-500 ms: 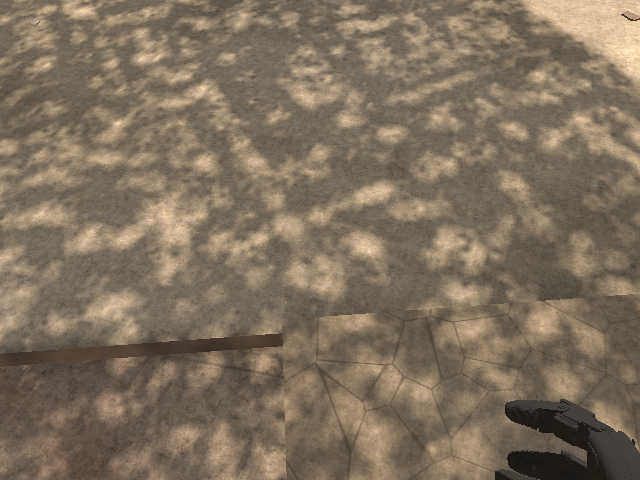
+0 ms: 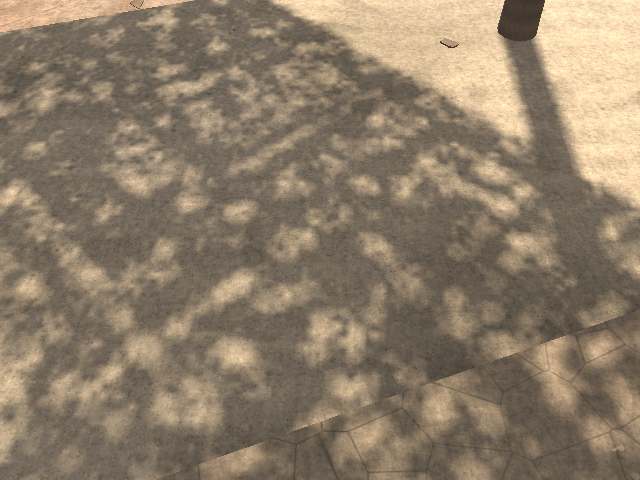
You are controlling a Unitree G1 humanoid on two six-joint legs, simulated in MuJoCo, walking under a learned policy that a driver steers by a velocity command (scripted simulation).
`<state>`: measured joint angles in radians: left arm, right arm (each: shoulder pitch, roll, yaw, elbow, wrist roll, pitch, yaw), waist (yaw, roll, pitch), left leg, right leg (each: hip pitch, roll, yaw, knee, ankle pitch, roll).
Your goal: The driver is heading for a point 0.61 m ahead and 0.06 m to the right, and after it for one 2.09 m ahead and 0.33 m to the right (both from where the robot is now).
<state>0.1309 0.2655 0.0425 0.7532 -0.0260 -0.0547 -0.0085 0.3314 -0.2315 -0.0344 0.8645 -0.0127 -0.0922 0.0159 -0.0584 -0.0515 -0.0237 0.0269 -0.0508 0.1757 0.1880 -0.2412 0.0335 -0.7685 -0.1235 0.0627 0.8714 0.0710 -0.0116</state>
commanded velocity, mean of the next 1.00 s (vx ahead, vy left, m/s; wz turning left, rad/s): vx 0.42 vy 0.00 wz -0.01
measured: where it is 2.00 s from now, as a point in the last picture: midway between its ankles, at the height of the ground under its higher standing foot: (396, 429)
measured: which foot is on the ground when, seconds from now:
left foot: down 0.00-0.16, up 0.18-0.70, down 0.72-1.00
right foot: up 0.00-0.14, down 0.16-0.74, up 0.76-1.00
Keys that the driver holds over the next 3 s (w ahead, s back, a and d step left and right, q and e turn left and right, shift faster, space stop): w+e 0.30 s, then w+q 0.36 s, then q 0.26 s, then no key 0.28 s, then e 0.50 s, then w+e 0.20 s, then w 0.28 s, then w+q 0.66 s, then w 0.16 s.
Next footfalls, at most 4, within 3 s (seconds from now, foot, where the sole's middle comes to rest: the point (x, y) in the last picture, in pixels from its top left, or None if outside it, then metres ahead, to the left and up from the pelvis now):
0.16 right None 0.27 -0.15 -0.78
0.72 left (337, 453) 0.58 -0.04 -0.78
1.12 right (434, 401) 0.69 -0.27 -0.78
1.68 right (452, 434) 0.61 -0.30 -0.78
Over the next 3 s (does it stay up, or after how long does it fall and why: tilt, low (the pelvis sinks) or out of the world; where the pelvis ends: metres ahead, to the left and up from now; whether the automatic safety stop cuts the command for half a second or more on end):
stays up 1.07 -0.20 -0.06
